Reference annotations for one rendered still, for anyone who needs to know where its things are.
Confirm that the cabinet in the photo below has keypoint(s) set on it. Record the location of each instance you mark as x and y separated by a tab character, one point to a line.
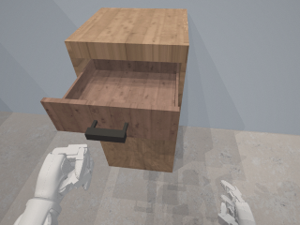
135	34

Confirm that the robot left hand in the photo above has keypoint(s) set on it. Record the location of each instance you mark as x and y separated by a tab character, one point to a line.
72	162

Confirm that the handle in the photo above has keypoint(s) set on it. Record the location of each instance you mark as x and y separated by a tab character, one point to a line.
94	133

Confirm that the left robot forearm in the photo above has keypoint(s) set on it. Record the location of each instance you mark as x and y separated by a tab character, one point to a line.
40	211

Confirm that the robot right hand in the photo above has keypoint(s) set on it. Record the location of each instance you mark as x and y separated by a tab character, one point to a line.
240	212

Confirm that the drawer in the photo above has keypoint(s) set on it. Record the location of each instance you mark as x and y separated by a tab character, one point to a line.
143	94

